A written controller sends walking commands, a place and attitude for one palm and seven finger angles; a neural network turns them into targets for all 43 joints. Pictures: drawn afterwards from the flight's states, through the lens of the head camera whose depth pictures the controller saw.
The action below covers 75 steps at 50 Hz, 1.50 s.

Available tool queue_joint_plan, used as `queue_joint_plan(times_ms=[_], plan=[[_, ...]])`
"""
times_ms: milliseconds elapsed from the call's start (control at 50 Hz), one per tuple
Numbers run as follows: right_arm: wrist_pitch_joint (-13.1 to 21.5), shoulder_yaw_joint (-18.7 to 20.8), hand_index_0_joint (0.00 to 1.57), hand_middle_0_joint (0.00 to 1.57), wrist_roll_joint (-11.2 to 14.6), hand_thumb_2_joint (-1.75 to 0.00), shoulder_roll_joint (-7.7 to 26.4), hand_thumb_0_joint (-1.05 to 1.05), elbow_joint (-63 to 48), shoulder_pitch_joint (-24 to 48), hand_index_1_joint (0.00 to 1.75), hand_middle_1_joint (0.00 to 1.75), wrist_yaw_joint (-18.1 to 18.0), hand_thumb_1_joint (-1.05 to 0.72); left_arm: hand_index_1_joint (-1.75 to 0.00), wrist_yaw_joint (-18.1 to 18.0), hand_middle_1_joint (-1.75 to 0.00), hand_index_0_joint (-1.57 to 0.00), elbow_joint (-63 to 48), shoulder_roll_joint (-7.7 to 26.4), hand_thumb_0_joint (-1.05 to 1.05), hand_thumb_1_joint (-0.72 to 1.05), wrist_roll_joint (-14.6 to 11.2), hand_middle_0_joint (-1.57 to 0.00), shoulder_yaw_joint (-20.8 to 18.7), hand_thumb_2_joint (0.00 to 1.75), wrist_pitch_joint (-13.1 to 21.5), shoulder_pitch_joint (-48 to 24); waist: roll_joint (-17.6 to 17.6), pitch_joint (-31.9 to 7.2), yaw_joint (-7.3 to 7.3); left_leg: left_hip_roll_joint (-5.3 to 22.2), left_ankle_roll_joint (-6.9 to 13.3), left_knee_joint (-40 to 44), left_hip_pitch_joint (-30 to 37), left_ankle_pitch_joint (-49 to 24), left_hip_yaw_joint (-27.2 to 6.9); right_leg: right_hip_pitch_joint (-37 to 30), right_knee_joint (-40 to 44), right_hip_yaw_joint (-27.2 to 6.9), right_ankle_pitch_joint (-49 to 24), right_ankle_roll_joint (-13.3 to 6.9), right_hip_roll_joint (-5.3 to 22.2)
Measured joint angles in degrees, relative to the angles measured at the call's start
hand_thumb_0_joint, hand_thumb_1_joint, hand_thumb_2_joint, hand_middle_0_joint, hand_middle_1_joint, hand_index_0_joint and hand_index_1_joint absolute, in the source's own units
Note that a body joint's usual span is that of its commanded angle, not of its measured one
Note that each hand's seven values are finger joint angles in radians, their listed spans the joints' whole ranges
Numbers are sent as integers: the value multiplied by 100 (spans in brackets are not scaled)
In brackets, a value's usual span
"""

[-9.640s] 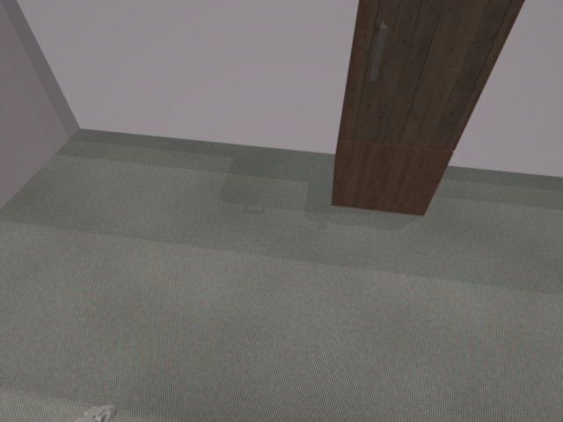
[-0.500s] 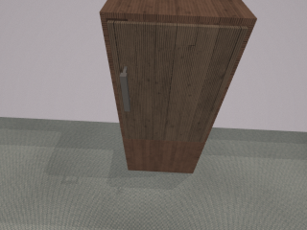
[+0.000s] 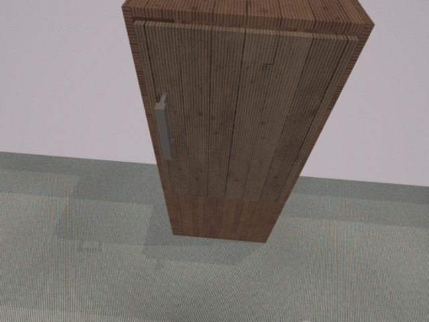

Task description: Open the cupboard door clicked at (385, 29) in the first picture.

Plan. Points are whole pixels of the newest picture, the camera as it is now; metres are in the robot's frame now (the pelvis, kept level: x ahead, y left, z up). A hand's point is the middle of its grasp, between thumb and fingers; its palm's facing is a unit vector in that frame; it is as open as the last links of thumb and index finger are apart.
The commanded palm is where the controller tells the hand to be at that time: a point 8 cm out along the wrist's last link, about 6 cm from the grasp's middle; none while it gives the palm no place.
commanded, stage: come to a stop and stand still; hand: left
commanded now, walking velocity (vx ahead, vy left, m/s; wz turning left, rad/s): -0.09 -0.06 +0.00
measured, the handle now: (166, 127) +0.52 +0.18 +0.02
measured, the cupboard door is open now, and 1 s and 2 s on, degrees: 0 0 0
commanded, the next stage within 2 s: look again from close up in 0.72 s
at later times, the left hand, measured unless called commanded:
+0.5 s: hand out of the picture +0.01 +0.15 -0.17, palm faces +0.04 -0.98 -0.21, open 7.4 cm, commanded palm none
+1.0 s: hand out of the picture -0.06 +0.17 -0.17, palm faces +0.06 -0.98 -0.19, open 7.4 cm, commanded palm none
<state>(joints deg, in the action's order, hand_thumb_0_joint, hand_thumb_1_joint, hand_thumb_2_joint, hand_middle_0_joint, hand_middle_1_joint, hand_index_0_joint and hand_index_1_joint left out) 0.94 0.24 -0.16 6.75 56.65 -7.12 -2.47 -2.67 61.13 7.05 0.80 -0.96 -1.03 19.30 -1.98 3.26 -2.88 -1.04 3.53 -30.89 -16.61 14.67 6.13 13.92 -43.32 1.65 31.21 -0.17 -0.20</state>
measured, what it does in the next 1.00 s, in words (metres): steps on the spot: right foot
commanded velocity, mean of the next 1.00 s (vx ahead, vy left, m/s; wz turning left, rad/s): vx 0.00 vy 0.00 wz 0.00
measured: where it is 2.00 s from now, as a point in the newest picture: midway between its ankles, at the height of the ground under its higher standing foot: outside the picture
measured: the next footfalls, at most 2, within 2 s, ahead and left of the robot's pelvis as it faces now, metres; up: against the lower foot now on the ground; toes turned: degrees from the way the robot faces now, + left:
right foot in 0.18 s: +0.01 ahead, -0.14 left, +0.00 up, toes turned -1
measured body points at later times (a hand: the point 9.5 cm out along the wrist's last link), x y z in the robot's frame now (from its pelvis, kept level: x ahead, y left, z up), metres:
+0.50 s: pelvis -0.05 -0.03 +0.00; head -0.07 -0.03 +0.44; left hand +0.01 +0.20 -0.15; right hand -0.01 -0.28 -0.15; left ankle +0.02 +0.08 -0.73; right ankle -0.03 -0.14 -0.73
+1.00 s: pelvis -0.04 -0.01 +0.01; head -0.04 +0.00 +0.46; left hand -0.06 +0.22 -0.16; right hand -0.02 -0.24 -0.15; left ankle +0.02 +0.08 -0.73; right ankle -0.03 -0.14 -0.73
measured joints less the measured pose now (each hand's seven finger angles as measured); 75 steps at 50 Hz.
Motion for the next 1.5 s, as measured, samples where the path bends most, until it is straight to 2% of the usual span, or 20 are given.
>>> queue_joint_plan(times_ms=[100, 140, 180, 260, 320, 420, 580, 740, 900, 1100, 1420, 1440, 1460, 1500], plan=[[-93, 71, 20, 20, -47, -90, 6, -1, -86, 94, 30, 30, 40, -91, -30, 4, -30, -20, -287, 72, 0, 91, 44, -20, -82, 90, -30, -434, 230, 44, 53, 23, -56, 192, -39, -241, -64, 390, -146, -36, -345, 75, 246], [-126, 106, 20, 20, -65, -90, 38, -1, -105, 82, 30, 30, 76, -91, -30, 10, -30, -20, -378, 126, 0, 91, 54, -20, -113, 90, -7, -506, 278, 13, 72, 51, -113, 133, -122, -261, -81, 348, 168, -22, -697, 92, 299], [-165, 110, 20, 20, -17, -90, 98, -1, -170, 24, 30, 30, 137, -91, -30, -37, -30, -20, -479, 207, 0, 91, 72, -20, -79, 90, 95, -483, 298, -26, 58, 131, -211, -209, -321, -146, -86, 166, 862, -60, -1413, 82, 277], [-222, 230, 20, 20, -28, -90, 270, -1, -302, -246, 30, 30, 210, -91, -30, -34, -30, -20, -584, 232, 0, 91, 99, -20, -18, 90, 167, -374, 426, -96, 207, 163, -299, -682, -417, 418, -431, 112, 661, 116, -1114, -46, 108], [-237, 266, 20, 20, -39, -90, 353, 0, -301, -510, 30, 30, 220, -91, -30, -8, -30, -20, -631, 284, 0, 91, 70, -20, 2, 90, 130, -282, 307, -221, 293, 144, -301, -524, -246, -137, -472, 21, 536, 141, -1011, -72, 118], [-259, 235, 20, 20, -85, -90, 455, 0, -220, -880, 30, 30, 214, -91, -30, 48, -30, -20, -695, 331, 0, 91, 57, -20, 39, 90, 22, -277, 182, -403, 361, 173, -329, -412, -161, -130, -478, -60, 676, 146, -1137, -84, 83], [-253, 126, 20, 20, -128, -90, 413, 0, -32, -1338, 30, 30, 224, -91, -30, 130, -30, -20, -722, 444, 0, 90, 30, -20, 25, 90, -15, -254, 91, -414, 436, 169, -297, -190, -329, -288, -546, 72, 956, 199, -1370, -107, 60], [-217, 28, 20, 20, -107, -90, 241, 0, 246, -1557, 30, 30, 213, -91, -30, 142, -30, -20, -491, 499, 0, 91, 7, -20, -6, 90, -17, -72, 89, -392, 410, 140, -260, -28, -352, -464, -579, 47, 1189, 220, -1499, -54, 71], [-131, -5, 20, 20, -68, -90, 148, 0, 357, -1307, 30, 30, 205, -91, -30, 143, -30, -20, -217, 437, 0, 91, 7, -20, 31, 90, 55, 85, 109, -363, 306, 74, -204, 196, -267, -531, -548, -47, 1442, 186, -1613, 19, 125], [-5, 21, 20, 20, -23, -90, 332, 0, 412, -787, 30, 30, 178, -92, -30, 143, -30, -20, 41, 349, 0, 91, 17, -20, 102, 90, 153, 85, 107, -329, 193, 25, -164, 410, -33, -509, -472, -260, 1662, 112, -1624, 93, 175], [3, -38, 20, 20, -6, -90, 487, 0, 505, -389, 30, 30, 183, -91, -30, 98, -30, -20, 67, 507, 0, 91, 27, -20, 131, 90, 221, -375, 117, -277, 198, 51, -186, 496, 209, -409, -458, -564, 1900, 95, -1600, 102, 146], [33, -45, 20, 20, 64, -90, 497, 0, 242, -483, 30, 30, 157, -91, -30, 98, -30, -20, -831, 477, 0, 91, -202, -20, -28, 90, -113, -116, 129, -227, 224, 57, -185, 413, 176, -365, -461, -542, 1842, 98, -1582, 102, 141], [255, -69, 20, 20, 126, -90, 497, 0, -47, -637, 30, 30, 70, -91, -30, 66, -30, -20, -1940, 461, 1, 90, -374, -20, -170, 90, -175, 206, 97, -185, 190, 30, -183, 389, 190, -340, -430, -487, 1696, 70, -1518, 67, 172], [771, -71, 20, 20, 217, -90, 506, 0, -409, -863, 30, 30, -80, -91, -31, -151, -31, -20, -3611, 462, 1, 89, -631, -20, -253, 90, 187, 596, 82, -277, 164, -41, -184, 306, 137, -291, -400, -332, 1379, 45, -1334, 14, 251]])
